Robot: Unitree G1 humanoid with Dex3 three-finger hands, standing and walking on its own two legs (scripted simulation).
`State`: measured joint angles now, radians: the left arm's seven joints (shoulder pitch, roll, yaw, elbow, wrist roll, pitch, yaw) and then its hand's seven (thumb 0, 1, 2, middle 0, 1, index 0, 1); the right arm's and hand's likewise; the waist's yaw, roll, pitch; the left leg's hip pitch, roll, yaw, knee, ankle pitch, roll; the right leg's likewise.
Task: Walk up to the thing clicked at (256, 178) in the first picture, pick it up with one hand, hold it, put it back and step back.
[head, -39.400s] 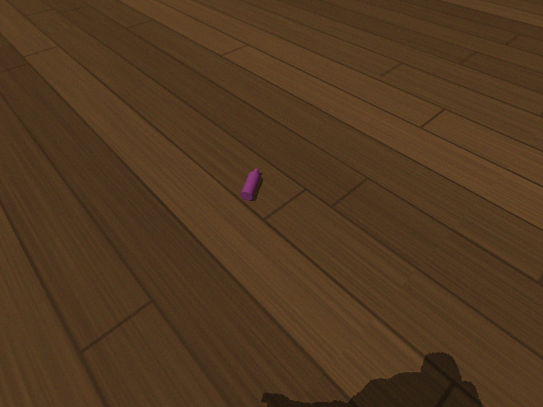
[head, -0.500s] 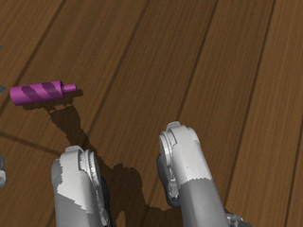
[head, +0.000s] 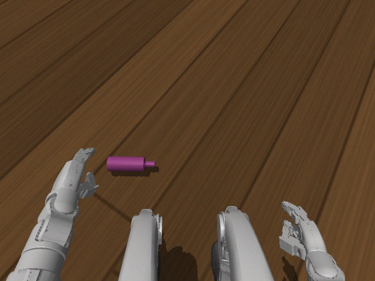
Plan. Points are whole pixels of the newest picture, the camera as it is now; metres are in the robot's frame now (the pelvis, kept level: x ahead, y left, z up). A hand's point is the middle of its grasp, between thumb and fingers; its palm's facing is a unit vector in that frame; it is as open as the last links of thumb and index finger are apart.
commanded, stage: home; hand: left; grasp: from above
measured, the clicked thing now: (131, 163) +0.53 +0.22 -0.51
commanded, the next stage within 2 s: none
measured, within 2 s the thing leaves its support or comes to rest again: neither
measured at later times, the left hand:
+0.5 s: hand (76, 214) +0.24 +0.18 +0.10, palm faces +0.08 -0.97 -0.21, open 7.4 cm
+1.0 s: hand (64, 229) +0.22 +0.18 +0.12, palm faces +0.08 -0.98 -0.20, open 7.4 cm
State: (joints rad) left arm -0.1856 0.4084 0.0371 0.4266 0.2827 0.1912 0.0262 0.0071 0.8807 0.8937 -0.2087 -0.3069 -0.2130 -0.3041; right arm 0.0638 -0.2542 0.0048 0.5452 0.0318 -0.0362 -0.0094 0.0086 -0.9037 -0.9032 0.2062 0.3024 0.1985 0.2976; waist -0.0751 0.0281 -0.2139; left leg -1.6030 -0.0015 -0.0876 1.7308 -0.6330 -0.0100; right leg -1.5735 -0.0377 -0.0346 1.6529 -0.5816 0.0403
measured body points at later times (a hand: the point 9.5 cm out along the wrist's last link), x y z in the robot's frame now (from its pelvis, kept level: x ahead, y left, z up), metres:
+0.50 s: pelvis +0.05 -0.01 +0.15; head +0.08 +0.00 +0.60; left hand +0.23 +0.23 +0.11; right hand +0.19 -0.26 +0.07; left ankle +0.07 +0.12 -0.51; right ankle +0.09 -0.15 -0.51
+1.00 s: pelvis +0.07 -0.01 +0.17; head +0.08 +0.00 +0.62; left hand +0.21 +0.23 +0.14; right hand +0.25 -0.24 +0.12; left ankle +0.07 +0.12 -0.51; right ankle +0.09 -0.15 -0.51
